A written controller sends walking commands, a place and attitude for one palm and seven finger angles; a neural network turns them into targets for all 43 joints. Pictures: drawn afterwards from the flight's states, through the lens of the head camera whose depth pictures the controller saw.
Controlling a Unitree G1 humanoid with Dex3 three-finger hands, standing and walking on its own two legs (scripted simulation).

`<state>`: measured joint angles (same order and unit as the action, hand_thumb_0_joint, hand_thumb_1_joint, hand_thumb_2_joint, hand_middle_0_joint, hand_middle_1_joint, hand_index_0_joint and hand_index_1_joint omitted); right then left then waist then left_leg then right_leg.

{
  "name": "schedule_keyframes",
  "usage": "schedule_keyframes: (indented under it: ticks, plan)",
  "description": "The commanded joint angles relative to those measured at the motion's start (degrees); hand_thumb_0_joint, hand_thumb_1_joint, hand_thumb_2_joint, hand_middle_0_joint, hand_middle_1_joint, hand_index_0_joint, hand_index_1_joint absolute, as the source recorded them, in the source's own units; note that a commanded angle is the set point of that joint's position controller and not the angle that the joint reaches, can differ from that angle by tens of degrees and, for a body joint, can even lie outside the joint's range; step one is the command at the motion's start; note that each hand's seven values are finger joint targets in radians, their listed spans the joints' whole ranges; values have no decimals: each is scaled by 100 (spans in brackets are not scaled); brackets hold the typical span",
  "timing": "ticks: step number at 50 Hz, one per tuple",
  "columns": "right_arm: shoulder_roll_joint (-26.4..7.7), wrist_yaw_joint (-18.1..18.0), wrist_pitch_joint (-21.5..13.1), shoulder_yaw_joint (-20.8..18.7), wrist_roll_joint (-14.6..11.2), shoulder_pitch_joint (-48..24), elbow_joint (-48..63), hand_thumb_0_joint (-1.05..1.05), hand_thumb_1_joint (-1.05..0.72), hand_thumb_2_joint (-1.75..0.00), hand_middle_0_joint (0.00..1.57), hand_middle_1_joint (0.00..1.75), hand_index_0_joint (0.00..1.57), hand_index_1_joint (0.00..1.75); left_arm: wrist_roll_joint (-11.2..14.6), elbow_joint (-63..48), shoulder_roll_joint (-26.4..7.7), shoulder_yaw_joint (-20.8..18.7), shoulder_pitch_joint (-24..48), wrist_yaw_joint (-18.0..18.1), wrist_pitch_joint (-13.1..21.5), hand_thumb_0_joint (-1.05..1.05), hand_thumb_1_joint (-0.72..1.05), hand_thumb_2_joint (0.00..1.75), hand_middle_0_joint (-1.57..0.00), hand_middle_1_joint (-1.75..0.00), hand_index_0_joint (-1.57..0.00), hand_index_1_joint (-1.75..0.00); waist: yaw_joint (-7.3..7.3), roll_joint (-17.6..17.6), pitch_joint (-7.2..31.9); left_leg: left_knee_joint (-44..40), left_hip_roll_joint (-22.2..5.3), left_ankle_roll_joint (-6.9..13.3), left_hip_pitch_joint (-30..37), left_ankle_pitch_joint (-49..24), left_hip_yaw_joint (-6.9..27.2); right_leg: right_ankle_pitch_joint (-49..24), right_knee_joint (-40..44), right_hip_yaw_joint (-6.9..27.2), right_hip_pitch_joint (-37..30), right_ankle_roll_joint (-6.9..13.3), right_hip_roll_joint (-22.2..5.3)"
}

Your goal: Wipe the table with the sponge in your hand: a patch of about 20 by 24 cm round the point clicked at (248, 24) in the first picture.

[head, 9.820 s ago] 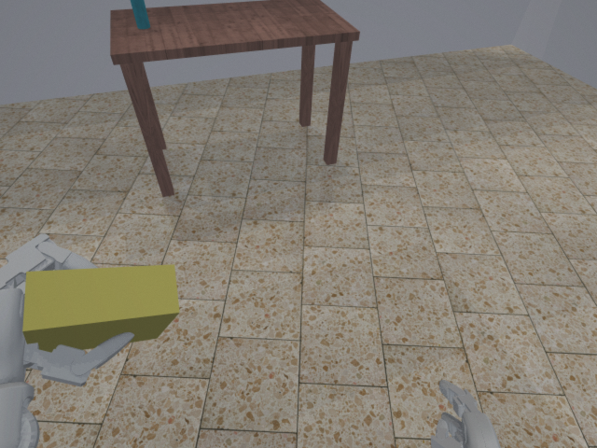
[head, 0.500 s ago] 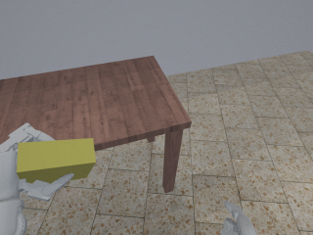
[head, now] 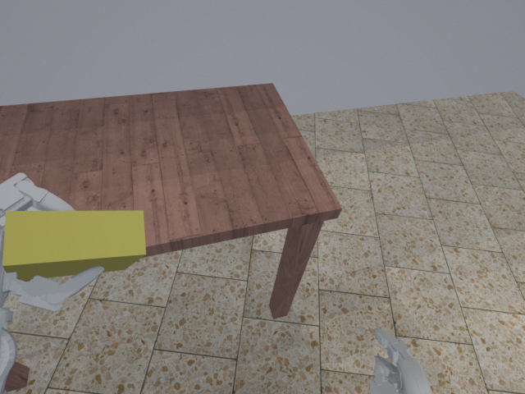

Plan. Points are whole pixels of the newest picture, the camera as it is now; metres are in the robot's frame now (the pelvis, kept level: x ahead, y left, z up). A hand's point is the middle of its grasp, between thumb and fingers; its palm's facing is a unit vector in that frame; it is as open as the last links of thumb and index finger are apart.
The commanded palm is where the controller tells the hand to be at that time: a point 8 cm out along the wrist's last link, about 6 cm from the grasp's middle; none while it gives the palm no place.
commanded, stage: shuffle to correct the standing spot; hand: left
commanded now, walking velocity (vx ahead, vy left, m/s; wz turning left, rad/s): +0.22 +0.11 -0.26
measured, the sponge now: (96, 245) +0.24 +0.23 +0.14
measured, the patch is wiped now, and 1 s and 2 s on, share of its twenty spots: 0.00 0.00 0.00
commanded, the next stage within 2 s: come to a stop and stand still in 1.12 s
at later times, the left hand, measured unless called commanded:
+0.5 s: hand (96, 196) +0.29 +0.25 +0.17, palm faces +0.34 -0.86 -0.37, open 9.5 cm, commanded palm +0.24 +0.29 +0.18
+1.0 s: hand (87, 155) +0.36 +0.29 +0.16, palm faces +0.34 -0.84 -0.42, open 9.5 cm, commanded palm +0.30 +0.34 +0.18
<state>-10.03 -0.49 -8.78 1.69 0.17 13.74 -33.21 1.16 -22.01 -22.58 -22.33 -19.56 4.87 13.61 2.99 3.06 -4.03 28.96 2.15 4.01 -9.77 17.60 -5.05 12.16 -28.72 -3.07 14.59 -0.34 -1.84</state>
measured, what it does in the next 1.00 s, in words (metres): walks ahead: left foot, then right foot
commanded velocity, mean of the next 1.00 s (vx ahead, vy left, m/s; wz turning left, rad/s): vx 0.17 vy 0.12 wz -0.04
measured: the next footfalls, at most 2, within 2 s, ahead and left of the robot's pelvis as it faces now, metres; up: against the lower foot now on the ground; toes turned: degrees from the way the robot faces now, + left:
left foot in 0.46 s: +0.11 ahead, +0.12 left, +0.00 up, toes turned -3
right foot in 0.68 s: +0.14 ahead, -0.07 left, +0.00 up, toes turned -8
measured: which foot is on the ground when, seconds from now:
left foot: down 0.00-0.36, up 0.38-0.44, down 0.46-0.70, up 0.72-0.94, down 0.96-1.00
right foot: down 0.00-0.48, up 0.50-0.66, down 0.68-1.00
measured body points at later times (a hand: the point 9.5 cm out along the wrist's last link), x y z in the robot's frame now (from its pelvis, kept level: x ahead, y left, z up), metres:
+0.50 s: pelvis +0.06 +0.02 -0.02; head +0.10 +0.05 +0.43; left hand +0.26 +0.29 +0.18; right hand +0.22 -0.24 -0.08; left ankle +0.07 +0.12 -0.74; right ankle +0.04 -0.12 -0.73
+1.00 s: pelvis +0.12 +0.06 -0.01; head +0.16 +0.08 +0.44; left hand +0.33 +0.34 +0.18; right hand +0.28 -0.20 -0.08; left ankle +0.16 +0.20 -0.74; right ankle +0.11 -0.06 -0.73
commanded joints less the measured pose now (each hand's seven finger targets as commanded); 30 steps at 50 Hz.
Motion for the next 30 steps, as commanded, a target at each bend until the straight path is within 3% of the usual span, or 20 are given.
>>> schedule_keyframes:
  ticks: [1,7,9,11,13,14,15,16,17,18,19,20,21,22,23,24,25,26,28,30]
  plan:
    - [-863,-17,-418,-360,29,-563,905,0,-90,-90,20,30,20,30,64,-1867,-593,-90,826,109,503,0,10,130,-120,-160,-120,-160,-171,-1127,927,-765,-776,-244,-313,-484,789,-361,-129,130,-575,328,73]
    - [-907,-19,-163,-372,-2,-547,929,0,-90,-90,20,30,20,30,82,-1261,-636,-324,430,165,335,0,10,130,-120,-160,-120,-160,-219,-427,826,-216,-678,-389,-425,-1169,531,-993,-301,415,-540,510,42]
    - [-912,-43,-68,-375,-24,-577,954,0,-90,-90,20,30,20,30,102,-1307,-843,-528,486,174,314,0,10,130,-120,-160,-120,-160,-243,-483,826,-101,-661,-489,-245,-1649,430,-1276,-487,483,-386,561,33]
    - [-883,-43,13,-374,-44,-571,1027,0,-90,-90,20,30,20,30,128,-1448,-789,-479,499,157,306,0,10,130,-120,-160,-120,-160,-250,-762,882,-27,-711,-465,-191,-2209,483,-1345,-675,328,-435,519,79]
    - [-869,-27,30,-379,-55,-623,1102,0,-90,-90,20,30,20,30,146,-1688,-859,-540,451,158,312,0,10,130,-120,-160,-120,-160,-201,-674,1082,473,-623,-424,-340,-2661,300,-1750,-542,346,-906,587,21]
    - [-851,-19,29,-367,-60,-689,1110,0,-90,-90,20,30,20,30,158,-1845,-1002,-646,407,173,311,0,10,130,-120,-160,-120,-160,-166,-570,1268,953,-485,-471,-506,-2824,147,-2164,-504,559,-1226,711,-148]
    - [-858,-5,14,-420,-66,-667,1129,0,-90,-90,20,30,20,30,189,-1989,-954,-620,312,187,324,0,10,130,-120,-160,-120,-160,-126,-194,1405,1643,-282,-521,-844,-2675,40,-2559,-409,1005,-1573,977,-452]
    - [-873,9,-9,-468,-79,-672,1155,0,-90,-90,20,30,20,30,225,-2151,-990,-660,182,212,345,0,10,130,-120,-160,-120,-160,-65,340,1473,2332,-28,-565,-1468,-2193,38,-2931,-241,1688,-2015,1331,-863]
    - [-892,33,-36,-496,-92,-737,1166,0,-90,-90,20,30,20,30,239,-2253,-992,-698,110,245,400,0,10,130,-120,-160,-120,-160,1,647,1367,2795,58,-509,-2264,-417,273,-3293,-24,2486,-2404,1709,-1398]
    - [-883,70,-46,-479,-97,-745,1118,0,-90,-90,20,30,20,30,240,-2399,-1003,-754,57,290,479,0,10,130,-120,-160,-120,-160,31,555,1240,2779,-292,-326,-2694,1189,947,-3251,54,2935,-2370,1790,-1879]
    - [-885,104,21,-432,-70,-717,1010,0,-90,-90,20,30,20,30,205,-2383,-1085,-862,-85,315,494,0,10,130,-120,-160,-120,-160,-31,97,1103,2266,-591,-187,-2540,1664,1345,-2745,-83,2839,-1954,1561,-1977]
    - [-798,104,95,-394,-81,-626,971,0,-90,-90,20,30,20,30,199,-2421,-941,-774,-134,306,489,0,10,130,-120,-160,-120,-160,-152,-46,913,1326,-676,-121,-1990,1541,1252,-2177,-210,2297,-1369,1212,-1725]
    - [-734,84,117,-362,-58,-550,883,0,-90,-90,20,30,20,30,187,-2538,-860,-678,49,303,475,0,10,130,-120,-160,-120,-160,-403,-357,980,238,-430,-152,-711,519,760,-1439,-432,1485,-402,842,-1209]
    - [-749,19,62,-380,-74,-575,813,0,-90,-90,20,30,20,30,187,-2526,-885,-682,97,286,490,0,10,130,-120,-160,-120,-160,-480,-1109,982,-343,-121,-211,190,-655,543,-965,-1188,570,160,505,-354]
    - [-928,1,-31,-480,-81,-619,851,0,-90,-90,20,30,20,30,170,-2603,-834,-625,96,279,517,0,10,130,-120,-160,-120,-160,-447,-2241,1017,-655,-982,139,981,-1919,1905,105,-2377,-35,1213,128,290]
    - [-903,-3,-52,-544,-58,-703,926,0,-90,-90,20,30,20,30,60,-2649,-916,-612,122,288,527,0,10,130,-120,-160,-120,-160,-373,-2572,1096,-777,-1586,573,1229,-2619,2535,1908,-3349,45,1763,95,410]
    - [-927,17,-41,-618,-82,-552,904,0,-90,-90,20,30,20,30,49,-2146,-1011,-694,-9,237,509,0,10,130,-120,-160,-120,-160,-337,-1819,968,-797,-1721,897,744,-2177,2577,2055,-3741,257,1797,146,407]
    - [-907,22,-32,-571,-25,-550,891,0,-90,-90,20,30,20,30,87,-2056,-1006,-687,113,200,428,0,10,130,-120,-160,-120,-160,-407,-1615,711,-824,-1764,1002,393,-2168,2809,2046,-3627,320,1820,124,199]
    - [-929,43,-38,-577,-94,-524,856,0,-90,-90,20,30,20,30,31,-2043,-932,-656,317,194,396,0,10,130,-120,-160,-120,-160,-387,-1202,519,-535,-1557,868,134,-2693,2101,1674,-2654,163,1423,136,110]
    - [-924,54,-88,-521,-142,-593,846,0,-90,-90,20,30,20,30,42,-1970,-977,-731,87,207,415,0,10,130,-120,-160,-120,-160,-304,-1232,768,-259,-1217,566,-59,-2789,1408,1091,-1420,-149,611,151,186]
